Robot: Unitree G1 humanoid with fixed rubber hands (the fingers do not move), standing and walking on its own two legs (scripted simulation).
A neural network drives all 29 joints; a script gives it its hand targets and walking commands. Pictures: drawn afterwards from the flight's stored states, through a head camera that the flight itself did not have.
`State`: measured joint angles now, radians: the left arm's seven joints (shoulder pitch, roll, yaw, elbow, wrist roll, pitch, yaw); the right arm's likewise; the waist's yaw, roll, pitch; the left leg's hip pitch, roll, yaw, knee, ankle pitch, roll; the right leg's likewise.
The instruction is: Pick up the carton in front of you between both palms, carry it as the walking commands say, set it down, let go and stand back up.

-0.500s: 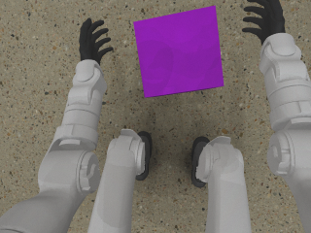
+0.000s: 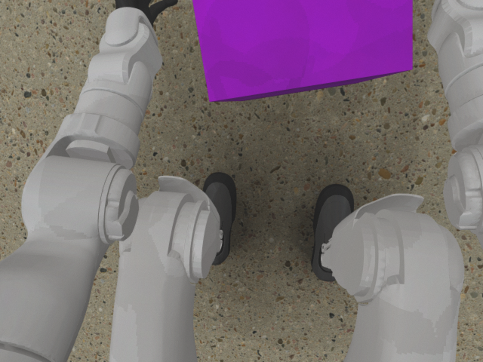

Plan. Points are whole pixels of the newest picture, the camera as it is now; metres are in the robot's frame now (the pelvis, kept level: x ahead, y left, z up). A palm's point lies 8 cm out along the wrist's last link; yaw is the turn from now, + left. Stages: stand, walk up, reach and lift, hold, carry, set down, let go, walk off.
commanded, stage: reach and lift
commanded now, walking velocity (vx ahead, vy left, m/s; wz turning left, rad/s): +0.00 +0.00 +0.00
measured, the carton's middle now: (292, 15) +0.53 -0.02 -0.24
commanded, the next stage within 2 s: none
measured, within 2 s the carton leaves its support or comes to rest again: leaves its support in 0.74 s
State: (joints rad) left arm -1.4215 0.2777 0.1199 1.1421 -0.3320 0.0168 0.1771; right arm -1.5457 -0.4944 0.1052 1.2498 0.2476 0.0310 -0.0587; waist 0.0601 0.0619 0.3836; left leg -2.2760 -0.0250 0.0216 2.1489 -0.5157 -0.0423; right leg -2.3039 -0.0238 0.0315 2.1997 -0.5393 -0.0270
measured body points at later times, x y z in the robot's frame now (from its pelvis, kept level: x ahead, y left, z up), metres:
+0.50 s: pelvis +0.00 +0.00 +0.01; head +0.37 -0.04 +0.26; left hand +0.54 +0.14 -0.17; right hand +0.57 -0.17 -0.18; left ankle +0.13 +0.12 -0.33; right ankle +0.12 -0.12 -0.33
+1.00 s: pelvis +0.01 +0.01 +0.03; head +0.29 -0.05 +0.37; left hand +0.53 +0.11 -0.06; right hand +0.53 -0.19 -0.06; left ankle +0.13 +0.13 -0.33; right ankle +0.11 -0.12 -0.33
